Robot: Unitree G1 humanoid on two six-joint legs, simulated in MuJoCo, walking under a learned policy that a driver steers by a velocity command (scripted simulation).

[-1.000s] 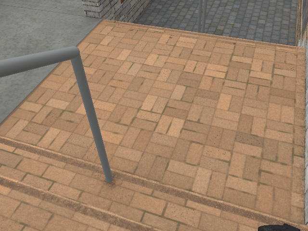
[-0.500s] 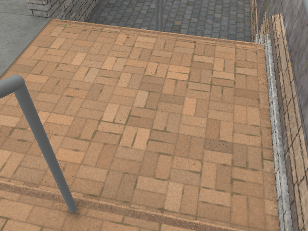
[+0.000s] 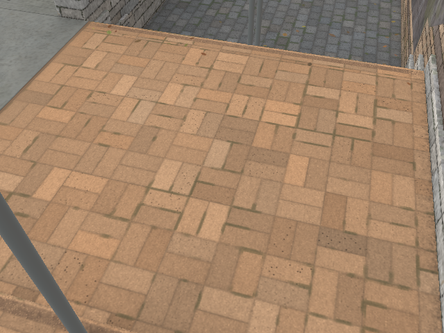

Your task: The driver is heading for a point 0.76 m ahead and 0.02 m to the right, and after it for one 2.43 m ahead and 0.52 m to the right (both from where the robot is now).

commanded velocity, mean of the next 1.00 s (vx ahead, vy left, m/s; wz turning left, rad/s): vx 0.50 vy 0.00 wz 0.00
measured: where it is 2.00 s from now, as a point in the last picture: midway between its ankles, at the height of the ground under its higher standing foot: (243, 210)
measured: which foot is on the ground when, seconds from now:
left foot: up 0.00-0.30, down 0.32-0.88, up 0.90-1.00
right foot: down 0.00-0.32, up 0.34-0.84, down 0.86-1.00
